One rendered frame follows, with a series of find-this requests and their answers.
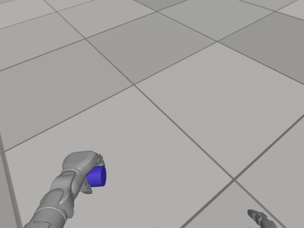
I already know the can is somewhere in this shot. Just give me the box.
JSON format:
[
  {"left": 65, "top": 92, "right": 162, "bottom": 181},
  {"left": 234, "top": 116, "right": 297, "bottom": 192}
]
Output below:
[{"left": 86, "top": 166, "right": 106, "bottom": 187}]

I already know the left robot hand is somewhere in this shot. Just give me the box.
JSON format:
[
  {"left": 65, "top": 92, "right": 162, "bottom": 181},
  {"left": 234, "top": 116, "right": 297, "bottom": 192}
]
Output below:
[{"left": 62, "top": 151, "right": 105, "bottom": 194}]

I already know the right robot hand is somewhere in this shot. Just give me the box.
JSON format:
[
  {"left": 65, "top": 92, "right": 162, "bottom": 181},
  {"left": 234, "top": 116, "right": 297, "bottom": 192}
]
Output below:
[{"left": 247, "top": 209, "right": 278, "bottom": 228}]

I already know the left robot arm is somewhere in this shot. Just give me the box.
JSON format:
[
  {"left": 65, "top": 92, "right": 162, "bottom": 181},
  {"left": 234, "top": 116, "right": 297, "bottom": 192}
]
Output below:
[{"left": 23, "top": 167, "right": 85, "bottom": 228}]

